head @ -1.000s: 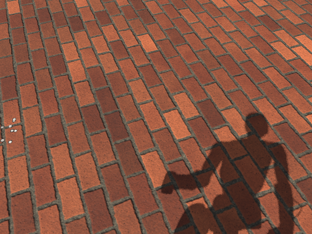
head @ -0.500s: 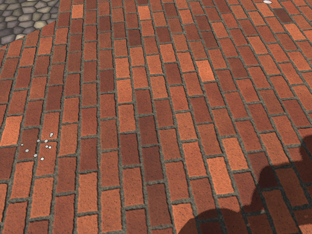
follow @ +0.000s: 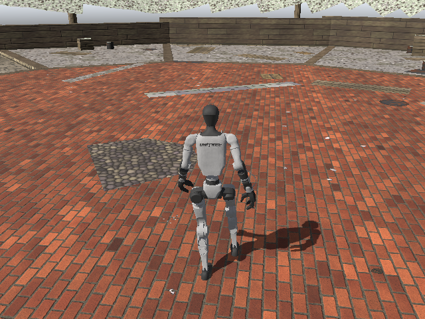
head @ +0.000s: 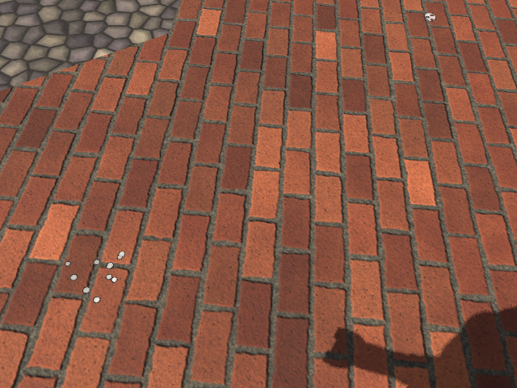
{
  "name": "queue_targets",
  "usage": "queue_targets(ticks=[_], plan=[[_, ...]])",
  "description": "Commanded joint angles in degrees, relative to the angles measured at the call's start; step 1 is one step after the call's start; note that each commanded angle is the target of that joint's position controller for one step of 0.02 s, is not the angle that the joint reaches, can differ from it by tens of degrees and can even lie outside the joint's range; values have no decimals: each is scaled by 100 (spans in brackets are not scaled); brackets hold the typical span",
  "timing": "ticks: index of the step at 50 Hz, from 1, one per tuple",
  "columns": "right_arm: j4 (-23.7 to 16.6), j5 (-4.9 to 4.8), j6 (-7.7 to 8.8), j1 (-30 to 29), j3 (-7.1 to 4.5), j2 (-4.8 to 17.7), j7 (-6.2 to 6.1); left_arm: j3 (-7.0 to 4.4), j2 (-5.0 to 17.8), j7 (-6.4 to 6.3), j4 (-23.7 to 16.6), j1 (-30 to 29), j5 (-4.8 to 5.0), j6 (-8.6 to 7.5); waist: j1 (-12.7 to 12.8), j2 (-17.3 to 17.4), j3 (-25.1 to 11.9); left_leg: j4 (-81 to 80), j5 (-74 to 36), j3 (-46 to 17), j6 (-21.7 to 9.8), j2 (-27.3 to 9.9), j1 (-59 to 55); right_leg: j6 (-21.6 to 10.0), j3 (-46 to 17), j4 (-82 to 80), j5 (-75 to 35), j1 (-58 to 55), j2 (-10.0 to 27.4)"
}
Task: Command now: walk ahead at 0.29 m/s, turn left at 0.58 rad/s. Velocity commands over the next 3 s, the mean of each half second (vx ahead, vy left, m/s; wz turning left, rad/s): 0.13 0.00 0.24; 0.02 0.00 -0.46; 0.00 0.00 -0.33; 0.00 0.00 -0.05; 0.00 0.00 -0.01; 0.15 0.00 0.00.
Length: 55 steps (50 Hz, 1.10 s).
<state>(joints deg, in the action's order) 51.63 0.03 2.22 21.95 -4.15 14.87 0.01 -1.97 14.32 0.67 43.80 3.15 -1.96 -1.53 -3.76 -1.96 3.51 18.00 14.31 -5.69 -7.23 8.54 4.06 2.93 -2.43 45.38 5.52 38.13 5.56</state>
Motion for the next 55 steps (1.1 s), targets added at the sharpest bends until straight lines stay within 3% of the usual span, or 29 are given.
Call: queue_targets(ticks=[1, 3, 6, 7, 8, 9, 10, 11, 12, 13, 16, 18, 21, 24, 25, 26, 27, 28, 30, 32, 38, 42, 43, 44, 45, 46, 48, 51, 55], plan=[[-253, 34, -43, 409, -189, 884, -77, -28, 385, -33, -501, -441, 65, -80, -76, 666, -359, 401, -4740, -837, -255, -1240, -247, -65, 344, -433, -225, -328, -531], [-328, 89, -101, 350, -196, 896, -122, -24, 487, -66, -532, -398, 80, -123, -38, 741, -389, 753, -4749, -1055, -179, -1250, -397, -161, 230, -895, -62, -631, -679], [-580, 39, -38, -287, -239, 1051, -118, -121, 831, -187, -223, 831, 57, -267, 646, 709, -735, 1980, -4683, -1228, 212, -948, 15, -473, 118, -2187, -602, -2454, -765], [-792, -80, 31, -347, -167, 811, -78, -181, 1122, -250, -157, 1541, -21, -360, 897, 274, -1344, 3205, -3149, -1087, 384, -699, 769, -732, -597, -2170, -2140, -3904, 254], [-881, -305, -10, 665, -72, 201, -147, -245, 1553, -245, -316, 1483, -53, -292, 392, -1168, -2289, 5003, 2447, -233, 537, 262, 2111, -1599, -2391, -1639, -5429, -5420, 2347], [-690, -56, -127, 945, -158, 824, -217, -258, 1267, -204, -371, 1441, 133, -158, 364, -751, -2692, 5668, 2435, -71, 497, -51, 2250, -1974, -2953, -1747, -5038, -4955, 2437], [-601, 86, -206, 553, -210, 937, -183, -120, 779, -200, -446, 1133, 156, -118, 337, -237, -1944, 5784, 1918, -140, 569, -209, 2299, -1885, -2326, -1996, -4206, -4206, 1925], [-639, 153, -249, 213, -178, 808, -121, -15, 459, -195, -427, 839, 151, -99, 302, -91, -1289, 5517, 1648, -93, 647, -334, 2379, -1682, -1648, -2234, -3538, -3580, 1457], [-663, 151, -307, 53, -137, 645, -60, 32, 368, -204, -398, 708, 123, -96, 271, -301, -988, 5268, 1462, -133, 724, -432, 2313, -1530, -1245, -2445, -3148, -3197, 1117], [-636, 143, -391, 127, -83, 498, 3, 38, 405, -208, -334, 618, 110, -90, 191, -572, -849, 4989, 1314, -105, 807, -440, 2005, -1491, -927, -2653, -2828, -2746, 865], [-503, 117, -510, 270, 58, 260, 9, 87, 396, -132, -104, 576, 39, -143, -15, -602, -905, 3631, 1176, 151, 836, -446, 1155, -1382, -527, -2775, -2570, -2213, 522], [-525, 160, -566, -63, 117, 274, -49, 26, 594, -89, -24, 661, 45, -94, 119, -803, -849, 2807, 1217, 456, 812, -513, 1052, -1405, -744, -2864, -1655, -2243, 429], [-622, 100, -590, -452, 120, 467, -113, -164, 989, -14, -1, 816, 70, 108, 277, -852, -689, 2213, 1010, 546, 722, -459, 1002, -1418, -1286, -3074, 372, -2080, 437], [-579, 97, -450, -287, 146, 423, -167, -254, 1009, 0, -45, 721, 143, 310, 94, -662, -443, 985, 375, 648, 485, -420, 270, -1124, -1570, -3130, 1448, -1412, 315], [-598, 130, -377, -239, 127, 544, -206, -251, 905, -15, -53, 774, 169, 331, 68, -445, -391, 492, 396, 355, 337, -654, -31, -869, -1547, -3005, 1694, -1091, 164], [-672, 230, -312, -145, 79, 880, -268, -196, 624, -7, -162, 775, 203, 307, 66, 314, -442, -197, 979, -642, 90, -1665, -295, -563, -1191, -2291, 1972, -664, -170], [-728, 188, -321, -491, -60, 1321, -287, -176, 422, -25, -339, 550, 274, 286, 117, 1630, -96, -945, 1407, -1890, -423, -2706, 529, -394, 10, -981, 2097, -341, -1209], [-820, 238, -301, -853, -33, 1129, -294, -275, 737, -50, -240, 689, 89, 302, 220, 1272, 60, -832, 296, -1696, -713, -3001, 1116, -382, -14, 388, 2408, -731, -943], [-982, 163, -245, -1421, 121, 590, -315, -372, 749, -44, 72, 1352, 89, 380, 702, 701, -116, -420, -1594, -646, -565, -2452, 1145, -361, -34, 1551, 2099, -1028, -908], [-1019, 127, -205, -1438, 138, 545, -336, -374, 672, -22, 117, 1494, 45, 441, 712, 838, -295, -88, -2694, -41, -451, -2207, 507, -248, 113, 1719, 1935, -775, -797], [-849, 154, -263, -806, -25, 916, -230, -247, 471, 163, -332, 752, 158, 545, 145, 1192, -482, 408, -3079, 296, -419, -2400, -202, -174, 509, -33, 2146, -1322, -675], [-830, 100, -295, -937, -129, 1125, -139, -262, 529, 133, -411, 953, 173, 489, 336, 1153, -549, 1049, -2942, 540, -147, -2417, 68, -396, 826, -1477, 1497, -2202, -841], [-790, 82, -292, -883, -142, 1117, -134, -268, 577, 87, -394, 1068, 121, 421, 475, 883, -582, 1481, -2328, 769, 157, -2292, 416, -473, 658, -2294, 652, -2712, -845], [-843, 108, -294, -735, -106, 919, -115, -377, 1038, 34, -384, 1272, 32, 331, 516, -120, -717, 2615, -902, 1172, 549, -1914, 1346, -675, -608, -2819, -59, -3543, -40], [-1303, 114, -340, -1068, 55, 397, -142, -591, 1980, 45, -430, 1501, 98, 285, 564, -1588, -552, 3561, 2158, 1365, 930, -795, 2949, -1615, -2748, -2727, -2922, -3838, 1594], [-1288, 153, -425, -1384, 39, 613, -213, -600, 1765, 35, -287, 2005, 176, 278, 918, -760, -764, 4456, 2399, 544, 896, -933, 2947, -2158, -2584, -2572, -3224, -3830, 1675], [-1148, 29, -422, -1299, 2, 688, -156, -423, 1192, -38, -384, 1222, 166, 348, 493, -277, -250, 4556, 1455, 310, 848, -1106, 2980, -1851, -1691, -2653, -2209, -3313, 905], [-1051, 165, -409, -1043, -50, 823, -79, -364, 1036, -73, -513, 857, 206, 380, 331, -404, -489, 4421, 790, 392, 922, -978, 2714, -1570, -1342, -2649, -2208, -3302, 391], [-1166, 124, -461, -1194, -8, 688, -77, -427, 1199, -61, -456, 1147, 187, 352, 460, -360, -496, 3894, 706, 351, 993, -909, 2851, -1625, -1655, -2660, -1637, -3431, 381]])
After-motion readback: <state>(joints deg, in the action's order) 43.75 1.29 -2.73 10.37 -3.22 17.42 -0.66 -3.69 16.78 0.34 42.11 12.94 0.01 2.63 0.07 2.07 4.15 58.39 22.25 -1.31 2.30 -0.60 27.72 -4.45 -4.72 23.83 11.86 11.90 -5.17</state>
